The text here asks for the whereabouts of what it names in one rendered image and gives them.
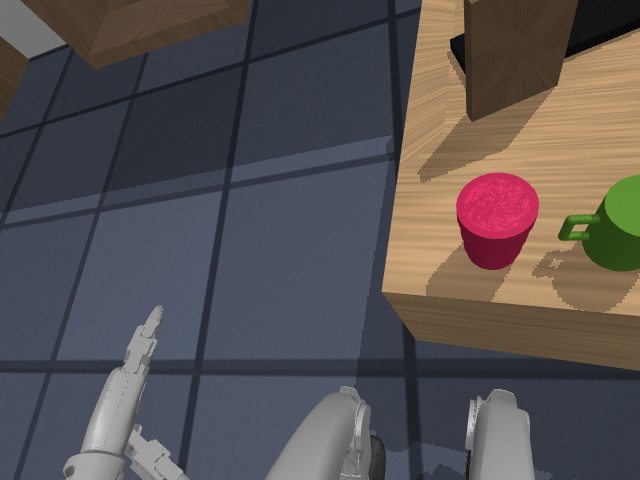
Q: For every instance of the left robot arm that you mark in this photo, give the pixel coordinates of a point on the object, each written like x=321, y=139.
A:
x=95, y=465

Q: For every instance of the bookshelf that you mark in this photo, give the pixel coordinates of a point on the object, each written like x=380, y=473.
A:
x=104, y=32

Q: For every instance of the left robot foot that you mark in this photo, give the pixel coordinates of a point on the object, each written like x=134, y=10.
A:
x=378, y=459

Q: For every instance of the left robot hand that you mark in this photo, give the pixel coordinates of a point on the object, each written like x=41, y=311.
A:
x=112, y=426

